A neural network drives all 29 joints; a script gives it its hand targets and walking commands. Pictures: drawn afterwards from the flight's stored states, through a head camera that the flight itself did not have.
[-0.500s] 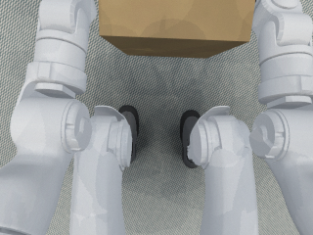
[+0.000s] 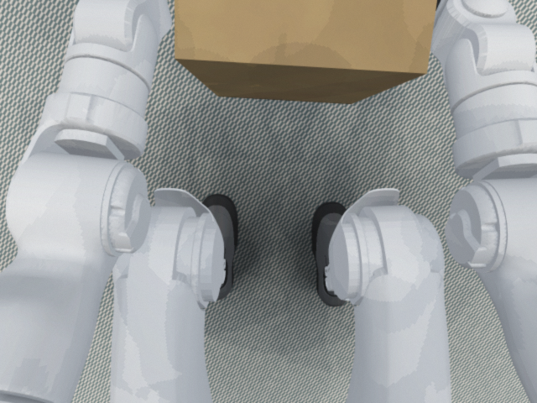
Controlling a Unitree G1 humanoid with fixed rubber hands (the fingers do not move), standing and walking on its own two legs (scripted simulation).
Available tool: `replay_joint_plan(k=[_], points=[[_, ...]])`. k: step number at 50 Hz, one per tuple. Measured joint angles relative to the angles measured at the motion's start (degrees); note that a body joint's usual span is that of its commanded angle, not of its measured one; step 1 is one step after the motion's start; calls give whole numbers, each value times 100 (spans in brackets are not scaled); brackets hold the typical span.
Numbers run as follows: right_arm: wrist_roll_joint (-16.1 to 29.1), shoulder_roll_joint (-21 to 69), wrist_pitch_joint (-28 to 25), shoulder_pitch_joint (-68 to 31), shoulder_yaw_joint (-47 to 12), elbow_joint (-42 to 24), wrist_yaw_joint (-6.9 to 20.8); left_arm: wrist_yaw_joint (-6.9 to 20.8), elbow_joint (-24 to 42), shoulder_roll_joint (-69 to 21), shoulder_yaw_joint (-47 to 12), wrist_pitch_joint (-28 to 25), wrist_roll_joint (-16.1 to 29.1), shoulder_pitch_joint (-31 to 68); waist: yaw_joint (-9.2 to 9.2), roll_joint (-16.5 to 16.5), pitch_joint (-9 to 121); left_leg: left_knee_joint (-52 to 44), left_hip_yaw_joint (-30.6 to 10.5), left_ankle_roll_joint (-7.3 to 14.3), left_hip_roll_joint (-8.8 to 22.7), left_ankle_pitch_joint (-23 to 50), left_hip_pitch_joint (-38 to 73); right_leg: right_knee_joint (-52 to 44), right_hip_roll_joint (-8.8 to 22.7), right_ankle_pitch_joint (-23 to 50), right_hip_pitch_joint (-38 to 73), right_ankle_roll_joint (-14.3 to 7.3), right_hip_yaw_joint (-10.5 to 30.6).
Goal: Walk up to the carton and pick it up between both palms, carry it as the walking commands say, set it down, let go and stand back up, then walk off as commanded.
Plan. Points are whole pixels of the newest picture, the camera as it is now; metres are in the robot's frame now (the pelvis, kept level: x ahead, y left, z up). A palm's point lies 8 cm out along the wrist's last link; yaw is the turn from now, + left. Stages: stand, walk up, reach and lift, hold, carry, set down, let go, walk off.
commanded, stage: set down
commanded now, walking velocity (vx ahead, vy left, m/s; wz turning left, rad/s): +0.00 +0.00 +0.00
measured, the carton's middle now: out of the picture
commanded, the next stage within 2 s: none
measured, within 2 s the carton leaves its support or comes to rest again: neither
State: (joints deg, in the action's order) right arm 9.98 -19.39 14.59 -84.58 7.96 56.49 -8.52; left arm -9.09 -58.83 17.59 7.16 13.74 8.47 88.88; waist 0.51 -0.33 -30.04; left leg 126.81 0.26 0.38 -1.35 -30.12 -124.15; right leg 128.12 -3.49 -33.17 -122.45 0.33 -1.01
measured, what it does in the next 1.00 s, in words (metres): stands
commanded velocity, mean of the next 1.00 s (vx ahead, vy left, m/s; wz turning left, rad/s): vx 0.00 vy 0.00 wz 0.00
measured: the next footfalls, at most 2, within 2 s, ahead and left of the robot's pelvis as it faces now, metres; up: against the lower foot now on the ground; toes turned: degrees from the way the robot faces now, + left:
none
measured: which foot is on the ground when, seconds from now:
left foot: down 0.00-1.00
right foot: down 0.00-1.00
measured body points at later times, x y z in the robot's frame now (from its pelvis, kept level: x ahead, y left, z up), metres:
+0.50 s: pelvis +0.00 -0.01 -0.01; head +0.36 +0.00 +0.24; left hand +0.58 +0.15 -0.15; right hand +0.56 -0.18 -0.16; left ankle +0.14 +0.11 -0.33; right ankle +0.12 -0.11 -0.33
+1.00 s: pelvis +0.00 +0.00 -0.01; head +0.37 +0.01 +0.25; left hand +0.58 +0.15 -0.16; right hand +0.56 -0.18 -0.17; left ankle +0.14 +0.11 -0.33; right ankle +0.12 -0.11 -0.33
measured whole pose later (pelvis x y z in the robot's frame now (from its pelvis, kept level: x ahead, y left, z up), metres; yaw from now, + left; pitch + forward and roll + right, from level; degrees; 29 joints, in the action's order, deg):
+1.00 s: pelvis +0.00 +0.00 -0.01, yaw +0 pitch +30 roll -1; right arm 3.3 -18.1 12.9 -81.4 16.7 55.5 0.9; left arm -0.6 -59.6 17.0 14.5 13.2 0.7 87.7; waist 0.5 0.4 -26.3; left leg 128.6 0.4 0.9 -1.7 -29.9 -128.8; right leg 129.7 -3.4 -33.4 -126.5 1.0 -1.0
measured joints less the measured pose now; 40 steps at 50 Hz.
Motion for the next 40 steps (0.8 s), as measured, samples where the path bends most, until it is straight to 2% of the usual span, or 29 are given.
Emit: replay_joint_plan(k=[8,13,16,26,40], points=[[-45,62,54,-91,-17,33,-50,114,-79,57,159,-3,-82,35,-2,-38,6,18,-37,-67,24,21,-30,30,-31,70,-86,-64,-37],[-165,97,7,-139,101,128,50,222,-99,54,320,-2,-291,69,-29,-100,14,29,-76,-106,44,36,-62,30,-55,120,-146,-92,-74],[-125,98,36,-136,88,65,65,223,-78,89,294,24,-263,93,-27,-111,10,45,-91,-120,41,60,-106,43,-54,151,-191,-106,-90],[-357,135,-73,-71,416,111,371,528,-164,45,646,-64,-541,94,-11,-62,119,114,-117,-97,-16,137,-316,96,-4,171,-337,-86,-121],[-548,150,-132,323,699,-18,719,795,-19,-101,745,-78,-700,-245,-27,49,582,179,-43,27,-17,-2,-550,122,-7,-11,-492,38,-46]])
